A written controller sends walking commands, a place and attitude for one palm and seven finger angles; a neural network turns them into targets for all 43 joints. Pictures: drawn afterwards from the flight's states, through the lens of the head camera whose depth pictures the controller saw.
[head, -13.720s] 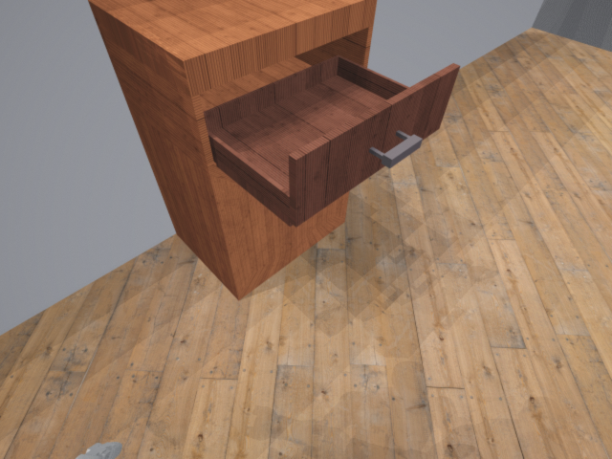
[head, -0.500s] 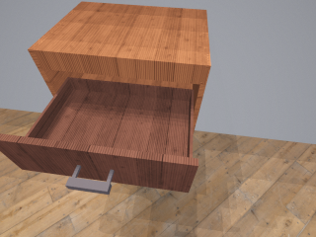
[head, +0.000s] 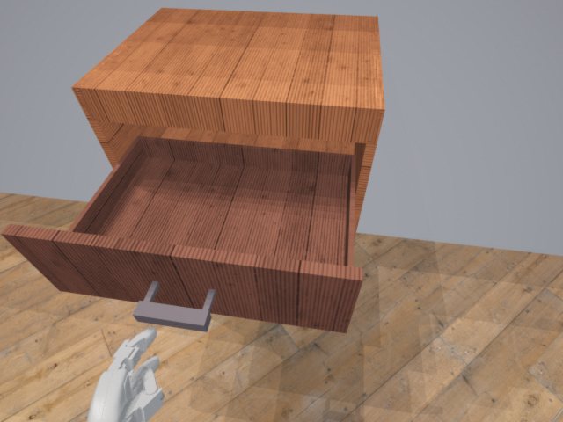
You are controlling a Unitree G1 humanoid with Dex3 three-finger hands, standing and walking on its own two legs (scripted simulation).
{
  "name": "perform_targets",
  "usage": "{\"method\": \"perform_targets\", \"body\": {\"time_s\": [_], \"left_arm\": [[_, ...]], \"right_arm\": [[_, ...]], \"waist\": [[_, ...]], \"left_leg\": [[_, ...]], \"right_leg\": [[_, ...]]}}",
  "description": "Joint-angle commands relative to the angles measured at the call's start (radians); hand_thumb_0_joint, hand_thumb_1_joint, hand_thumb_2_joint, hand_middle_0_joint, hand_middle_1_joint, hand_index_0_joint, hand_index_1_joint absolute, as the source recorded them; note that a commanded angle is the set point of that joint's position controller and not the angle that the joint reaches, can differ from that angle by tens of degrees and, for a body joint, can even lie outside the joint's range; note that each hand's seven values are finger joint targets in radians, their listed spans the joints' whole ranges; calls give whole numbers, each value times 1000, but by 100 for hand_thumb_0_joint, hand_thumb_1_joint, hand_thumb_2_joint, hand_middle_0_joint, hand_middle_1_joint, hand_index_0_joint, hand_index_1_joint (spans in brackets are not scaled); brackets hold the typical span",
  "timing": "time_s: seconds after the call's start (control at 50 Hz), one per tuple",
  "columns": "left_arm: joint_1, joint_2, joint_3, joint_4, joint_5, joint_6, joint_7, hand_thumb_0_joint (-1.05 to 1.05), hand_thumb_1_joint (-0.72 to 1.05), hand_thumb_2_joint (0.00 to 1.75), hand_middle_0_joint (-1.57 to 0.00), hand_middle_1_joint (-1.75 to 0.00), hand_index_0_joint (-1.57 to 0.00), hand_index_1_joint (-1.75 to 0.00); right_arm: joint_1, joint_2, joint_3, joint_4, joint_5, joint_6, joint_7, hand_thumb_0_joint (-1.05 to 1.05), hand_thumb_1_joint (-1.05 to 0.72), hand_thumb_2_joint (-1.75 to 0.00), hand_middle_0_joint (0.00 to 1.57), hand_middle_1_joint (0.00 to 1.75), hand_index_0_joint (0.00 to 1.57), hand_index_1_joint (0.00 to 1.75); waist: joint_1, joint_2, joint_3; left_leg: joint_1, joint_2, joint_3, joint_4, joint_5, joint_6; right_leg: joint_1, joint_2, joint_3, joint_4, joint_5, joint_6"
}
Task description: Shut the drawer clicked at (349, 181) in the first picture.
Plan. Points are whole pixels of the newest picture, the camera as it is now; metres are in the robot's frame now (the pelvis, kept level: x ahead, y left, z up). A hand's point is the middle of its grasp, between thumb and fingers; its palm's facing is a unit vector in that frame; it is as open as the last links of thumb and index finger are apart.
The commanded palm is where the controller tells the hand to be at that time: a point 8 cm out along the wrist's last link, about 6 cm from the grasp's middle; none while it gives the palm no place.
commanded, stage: raise the hand and make a fist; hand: left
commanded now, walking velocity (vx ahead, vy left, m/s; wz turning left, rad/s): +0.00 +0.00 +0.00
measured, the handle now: (177, 303) +0.30 +0.18 -0.02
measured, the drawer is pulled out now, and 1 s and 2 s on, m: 0.30 0.30 0.30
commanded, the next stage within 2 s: bring the fist close to the handle in 1.72 s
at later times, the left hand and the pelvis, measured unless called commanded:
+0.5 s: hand (165, 414) +0.15 +0.15 +0.00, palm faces -0.10 -0.99 -0.03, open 4.6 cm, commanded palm +0.10 +0.21 +0.00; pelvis -0.03 -0.01 -0.06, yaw +1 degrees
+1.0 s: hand (153, 415) +0.14 +0.15 +0.04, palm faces -0.10 -0.99 -0.06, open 3.1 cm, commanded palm +0.09 +0.21 +0.05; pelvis -0.01 +0.01 -0.04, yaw +0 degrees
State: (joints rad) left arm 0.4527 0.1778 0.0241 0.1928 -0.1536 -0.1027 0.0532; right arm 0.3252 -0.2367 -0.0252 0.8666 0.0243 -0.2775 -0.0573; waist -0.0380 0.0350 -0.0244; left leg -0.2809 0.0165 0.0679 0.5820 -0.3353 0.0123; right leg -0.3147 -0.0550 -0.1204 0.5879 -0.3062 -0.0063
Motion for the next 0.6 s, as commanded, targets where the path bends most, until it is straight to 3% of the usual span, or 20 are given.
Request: {"method": "perform_targets", "body": {"time_s": [0.0, 0.02, 0.04, 0.06, 0.08, 0.1, 0.14, 0.16, 0.2, 0.26, 0.3, 0.36, 0.44, 0.46, 0.52, 0.54, 0.58], "left_arm": [[244, -67, 11, -48, -59, -263, -187, 0, 90, 90, -40, -52, -40, -52], [251, -25, 52, -69, -65, -326, -233, 0, 90, 90, -42, -54, -42, -54], [195, 9, 67, -192, -72, -395, -266, 0, 90, 90, -44, -56, -44, -56], [162, 59, 98, -290, -68, -449, -282, 0, 90, 90, -46, -58, -46, -58], [93, 102, 109, -423, -63, -497, -289, 0, 90, 90, -48, -60, -48, -60], [96, 89, 90, -453, -58, -530, -294, 0, 90, 90, -50, -62, -50, -62], [56, 81, 77, -451, -47, -594, -315, 0, 90, 90, -54, -67, -54, -67], [21, 112, 105, -432, -34, -621, -327, 0, 90, 90, -56, -69, -56, -69], [55, 60, 56, -403, -54, -588, -360, 0, 90, 90, -60, -73, -60, -73], [37, 98, 52, -481, -69, -460, -392, 0, 90, 90, -66, -80, -66, -80], [33, 123, 74, -541, -77, -378, -390, 0, 90, 90, -70, -84, -70, -84], [30, 133, 113, -577, -92, -311, -370, 0, 90, 90, -76, -91, -76, -91], [99, 123, 141, -559, -112, -288, -364, 0, 90, 90, -84, -99, -84, -99], [135, 134, 160, -536, -110, -285, -366, 0, 90, 90, -86, -101, -86, -101], [185, 100, 109, -585, -110, -287, -378, 0, 90, 90, -92, -108, -92, -108], [169, 102, 95, -604, -110, -288, -378, 0, 90, 90, -94, -110, -94, -110], [194, 120, 117, -614, -109, -294, -367, 0, 90, 90, -98, -114, -98, -114]], "right_arm": [[-173, -132, -63, -310, -7, -97, 33, 0, -90, -90, 20, 30, 20, 30], [-183, -135, -70, -339, -6, -97, 45, 0, -90, -90, 20, 30, 20, 30], [-187, -139, -68, -383, -8, -103, 54, 0, -90, -90, 20, 30, 20, 30], [-183, -132, -69, -406, -9, -107, 65, 0, -90, -90, 20, 30, 20, 30], [-185, -130, -67, -429, -13, -109, 71, 0, -90, -90, 20, 30, 20, 30], [-182, -118, -63, -436, -14, -110, 74, 0, -90, -90, 20, 30, 20, 30], [-190, -110, -62, -438, -13, -97, 80, 0, -90, -90, 20, 30, 20, 30], [-184, -116, -64, -425, -10, -85, 80, 0, -90, -90, 20, 30, 20, 30], [-206, -124, -56, -477, 7, -69, 73, 0, -90, -90, 20, 30, 20, 30], [-198, -133, -51, -533, 27, -47, 53, 0, -90, -90, 20, 30, 20, 30], [-186, -123, -45, -552, 34, -30, 37, 0, -90, -90, 20, 30, 20, 30], [-182, -106, -36, -546, 31, -15, 16, 0, -90, -90, 20, 30, 20, 30], [-200, -87, -28, -530, 25, -13, 12, 0, -90, -90, 20, 30, 20, 30], [-213, -86, -30, -522, 26, -15, 12, 0, -90, -90, 20, 30, 20, 30], [-216, -84, -26, -529, 28, -33, 25, 0, -90, -90, 20, 30, 20, 30], [-214, -85, -24, -529, 28, -40, 26, 0, -90, -90, 20, 30, 20, 30], [-210, -87, -29, -526, 31, -50, 24, 0, -90, -90, 20, 30, 20, 30]], "waist": [[67, -311, -13], [79, -292, -61], [88, -204, -143], [102, -27, -201], [93, 81, -259], [74, 102, -252], [35, 52, -188], [18, 25, -152], [15, 5, -110], [20, 50, -202], [25, 20, -243], [29, -11, -284], [38, -68, -259], [49, -56, -255], [45, -26, -233], [34, -37, -219], [40, -49, -210]], "left_leg": [[-248, -24, -53, 71, 93, -16], [-305, -31, -44, 114, 83, -19], [-312, -35, -37, 146, 97, -15], [-286, -35, -26, 172, 120, -16], [-256, -31, -29, 190, 137, -14], [-250, -22, -37, 216, 154, -10], [-334, -13, -57, 287, 115, -6], [-389, -9, -67, 321, 63, -5], [-457, -13, -67, 336, -52, 1], [-440, -18, -64, 332, -82, 10], [-427, -18, -70, 328, -61, 12], [-404, -13, -78, 327, 4, 13], [-407, -9, -91, 307, 52, 8], [-401, -10, -91, 301, 66, 6], [-384, -11, -92, 279, 59, 6], [-387, -11, -94, 278, 42, 7], [-385, -11, -96, 268, 28, 6]], "right_leg": [[-155, 34, 15, 47, -8, -9], [-153, 30, 39, 90, 0, -13], [-136, 26, 59, 135, 29, -18], [-136, 21, 73, 174, 59, -28], [-158, 25, 74, 203, 58, -35], [-204, 34, 67, 232, 64, -38], [-316, 39, 69, 281, 37, -37], [-374, 41, 79, 296, -16, -38], [-404, 35, 102, 284, -135, -34], [-358, 35, 120, 260, -168, -27], [-302, 31, 129, 232, -166, -22], [-257, 38, 113, 231, -88, -15], [-223, 35, 99, 223, -34, -11], [-214, 36, 94, 224, -16, -13], [-225, 32, 75, 223, -30, -12], [-235, 30, 78, 215, -56, -10], [-233, 29, 81, 204, -89, -11]]}}
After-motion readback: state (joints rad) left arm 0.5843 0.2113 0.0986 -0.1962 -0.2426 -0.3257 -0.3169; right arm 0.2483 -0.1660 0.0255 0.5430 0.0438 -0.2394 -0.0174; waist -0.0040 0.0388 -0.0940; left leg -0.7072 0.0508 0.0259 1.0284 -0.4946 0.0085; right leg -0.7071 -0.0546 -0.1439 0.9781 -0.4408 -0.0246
